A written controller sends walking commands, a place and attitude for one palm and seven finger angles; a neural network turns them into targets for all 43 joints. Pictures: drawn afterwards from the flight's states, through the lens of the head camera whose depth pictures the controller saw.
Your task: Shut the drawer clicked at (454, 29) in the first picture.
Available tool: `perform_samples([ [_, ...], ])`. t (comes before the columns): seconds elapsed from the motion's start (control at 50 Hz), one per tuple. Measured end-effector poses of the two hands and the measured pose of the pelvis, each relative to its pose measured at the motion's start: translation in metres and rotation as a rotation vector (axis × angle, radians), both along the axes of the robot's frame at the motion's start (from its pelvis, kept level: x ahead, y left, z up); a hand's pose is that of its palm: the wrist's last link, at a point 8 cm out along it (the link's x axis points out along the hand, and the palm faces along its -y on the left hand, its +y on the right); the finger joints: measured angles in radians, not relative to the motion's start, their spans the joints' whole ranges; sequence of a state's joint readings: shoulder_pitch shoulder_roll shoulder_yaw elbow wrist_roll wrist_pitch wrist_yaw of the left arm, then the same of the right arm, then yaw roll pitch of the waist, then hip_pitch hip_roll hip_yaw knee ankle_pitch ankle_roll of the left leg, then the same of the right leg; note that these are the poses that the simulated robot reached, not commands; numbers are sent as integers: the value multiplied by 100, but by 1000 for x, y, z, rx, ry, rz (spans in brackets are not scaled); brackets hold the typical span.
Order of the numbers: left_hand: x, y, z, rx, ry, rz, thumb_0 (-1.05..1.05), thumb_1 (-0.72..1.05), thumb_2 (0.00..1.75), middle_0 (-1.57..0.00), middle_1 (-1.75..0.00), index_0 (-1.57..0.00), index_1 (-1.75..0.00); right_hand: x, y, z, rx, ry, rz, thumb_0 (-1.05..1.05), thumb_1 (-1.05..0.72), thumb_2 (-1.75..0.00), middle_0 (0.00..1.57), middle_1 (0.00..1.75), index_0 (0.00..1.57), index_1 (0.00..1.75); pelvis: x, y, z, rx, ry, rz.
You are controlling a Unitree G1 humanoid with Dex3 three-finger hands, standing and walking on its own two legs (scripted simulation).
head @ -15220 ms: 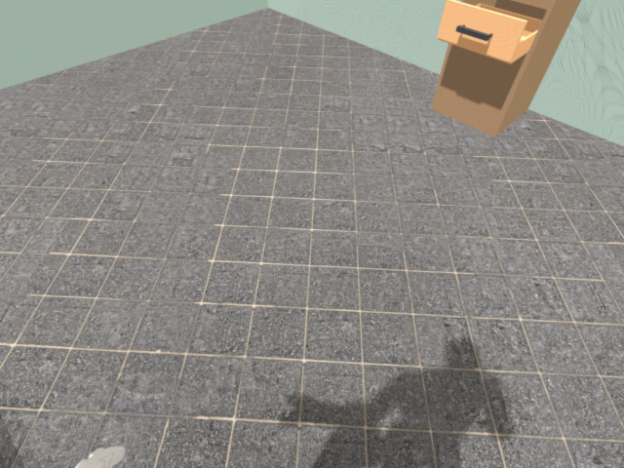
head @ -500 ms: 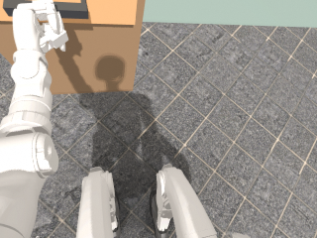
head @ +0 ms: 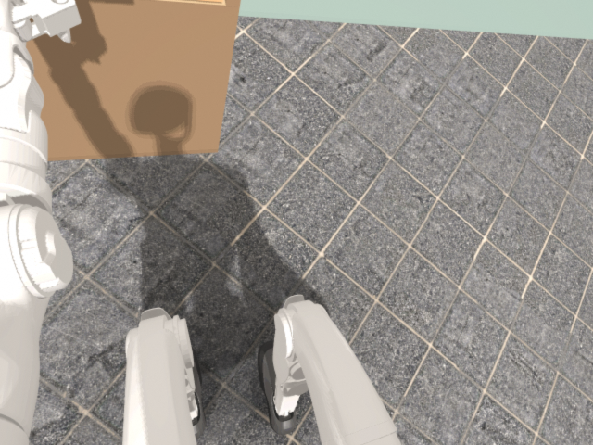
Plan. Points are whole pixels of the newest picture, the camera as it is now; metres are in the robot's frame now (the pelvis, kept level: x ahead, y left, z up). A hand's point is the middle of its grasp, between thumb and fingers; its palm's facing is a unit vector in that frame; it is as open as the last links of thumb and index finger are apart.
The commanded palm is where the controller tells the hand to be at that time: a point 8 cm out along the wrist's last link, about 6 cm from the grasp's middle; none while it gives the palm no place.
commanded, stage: push the drawer shut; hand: left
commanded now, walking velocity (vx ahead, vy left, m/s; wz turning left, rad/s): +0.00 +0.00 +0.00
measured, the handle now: out of the picture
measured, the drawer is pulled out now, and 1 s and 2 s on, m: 0.00 0.00 0.00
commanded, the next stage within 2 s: pull the fist back off the drawer in 0.02 s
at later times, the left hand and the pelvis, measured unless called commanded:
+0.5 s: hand out of the picture +0.60 +0.20 +0.05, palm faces +0.10 -0.99 -0.06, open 3.1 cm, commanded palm +0.60 +0.17 +0.05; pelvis +0.00 +0.01 +0.00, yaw +0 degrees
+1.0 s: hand out of the picture +0.59 +0.20 +0.06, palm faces +0.13 -0.99 -0.03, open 3.2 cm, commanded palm +0.54 +0.21 +0.08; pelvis +0.03 +0.00 +0.03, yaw +1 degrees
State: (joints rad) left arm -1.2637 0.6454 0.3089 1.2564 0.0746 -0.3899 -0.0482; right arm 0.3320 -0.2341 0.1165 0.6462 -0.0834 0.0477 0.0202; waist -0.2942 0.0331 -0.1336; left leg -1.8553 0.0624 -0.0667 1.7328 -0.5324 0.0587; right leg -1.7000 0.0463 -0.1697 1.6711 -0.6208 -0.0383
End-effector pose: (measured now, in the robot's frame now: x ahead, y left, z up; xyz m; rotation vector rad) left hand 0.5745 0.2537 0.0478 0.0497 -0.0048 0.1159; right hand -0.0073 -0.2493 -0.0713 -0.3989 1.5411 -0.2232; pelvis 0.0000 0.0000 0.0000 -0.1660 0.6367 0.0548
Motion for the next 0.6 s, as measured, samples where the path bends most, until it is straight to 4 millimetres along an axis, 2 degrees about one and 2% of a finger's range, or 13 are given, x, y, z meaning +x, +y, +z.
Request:
perform_samples([
  [0.4, 0, 0, 5, 11, 15, -16, 1, 58, 97, -140, -160, -140, -160, -11, 5, 8, -5, -13, 12, 0, -90, -89, 21, 30, 21, 30, -6, 5, 4, -7, -5, 1],
  [0.6, -3, -4, 2, -18, 10, -16, 0, 66, 93, -140, -160, -140, -160, -3, 6, 4, 28, 1, -1, 0, -90, -89, 21, 30, 21, 30, 1, 5, 6, -1, -4, -6],
])
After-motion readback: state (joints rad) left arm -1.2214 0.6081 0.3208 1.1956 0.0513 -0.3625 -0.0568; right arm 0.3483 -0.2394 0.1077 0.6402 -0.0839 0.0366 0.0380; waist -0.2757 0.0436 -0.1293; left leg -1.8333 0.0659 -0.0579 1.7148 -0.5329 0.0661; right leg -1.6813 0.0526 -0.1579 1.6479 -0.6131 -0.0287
